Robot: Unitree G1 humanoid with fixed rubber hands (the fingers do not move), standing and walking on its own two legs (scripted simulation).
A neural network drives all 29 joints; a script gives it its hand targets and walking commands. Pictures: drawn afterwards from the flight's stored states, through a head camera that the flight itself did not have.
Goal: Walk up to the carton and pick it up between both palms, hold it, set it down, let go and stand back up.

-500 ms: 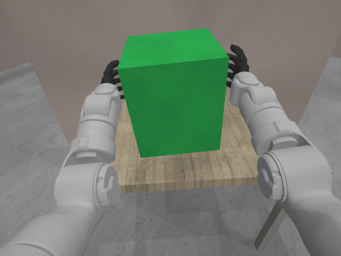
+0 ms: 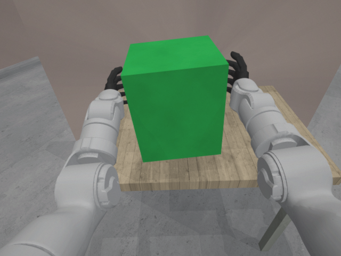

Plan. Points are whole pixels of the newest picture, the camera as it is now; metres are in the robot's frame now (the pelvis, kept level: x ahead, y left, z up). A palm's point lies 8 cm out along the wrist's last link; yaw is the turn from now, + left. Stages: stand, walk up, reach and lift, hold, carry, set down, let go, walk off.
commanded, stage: set down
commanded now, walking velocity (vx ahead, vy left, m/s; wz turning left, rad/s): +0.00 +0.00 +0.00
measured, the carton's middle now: (175, 99) +0.46 +0.05 +0.18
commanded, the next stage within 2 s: none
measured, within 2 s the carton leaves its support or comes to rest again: neither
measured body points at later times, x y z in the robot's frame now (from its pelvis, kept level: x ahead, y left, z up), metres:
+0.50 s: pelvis +0.01 +0.00 +0.00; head -0.02 -0.01 +0.45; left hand +0.42 +0.21 +0.20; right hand +0.47 -0.09 +0.22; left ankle +0.02 +0.14 -0.74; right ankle +0.02 -0.10 -0.74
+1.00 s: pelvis +0.02 +0.00 +0.00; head +0.00 -0.01 +0.45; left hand +0.43 +0.22 +0.17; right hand +0.48 -0.08 +0.20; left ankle +0.02 +0.14 -0.74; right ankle +0.02 -0.10 -0.74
